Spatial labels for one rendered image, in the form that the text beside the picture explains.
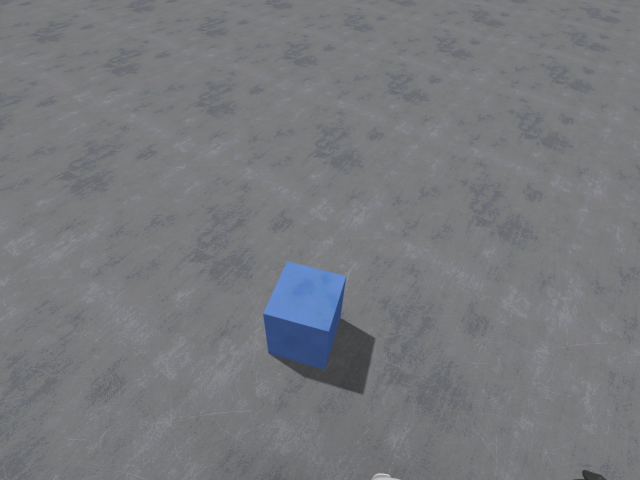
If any carton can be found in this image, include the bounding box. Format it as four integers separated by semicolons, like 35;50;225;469
263;261;346;370

